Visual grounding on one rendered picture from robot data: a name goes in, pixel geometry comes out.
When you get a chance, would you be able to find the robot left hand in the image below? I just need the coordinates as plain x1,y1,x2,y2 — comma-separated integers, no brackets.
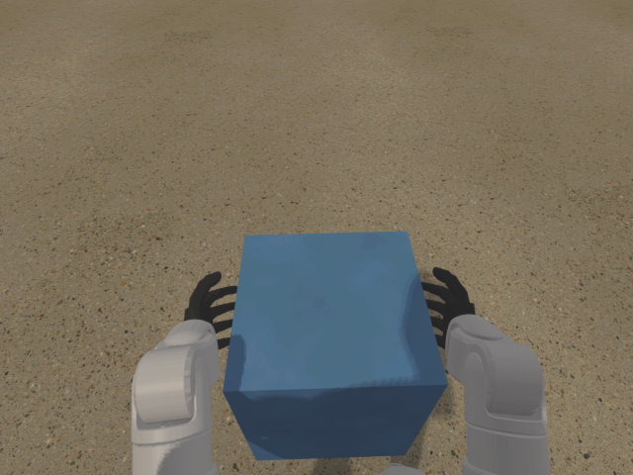
183,271,237,349

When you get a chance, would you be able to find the robot right hand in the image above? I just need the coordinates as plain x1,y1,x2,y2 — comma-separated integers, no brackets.
421,267,476,349

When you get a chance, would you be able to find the carton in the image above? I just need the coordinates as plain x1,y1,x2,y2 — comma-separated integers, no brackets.
223,232,448,460

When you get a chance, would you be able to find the left robot forearm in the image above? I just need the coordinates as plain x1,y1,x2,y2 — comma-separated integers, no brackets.
132,320,222,475

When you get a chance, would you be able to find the right robot forearm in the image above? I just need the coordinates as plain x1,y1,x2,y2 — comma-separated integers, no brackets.
445,314,552,475

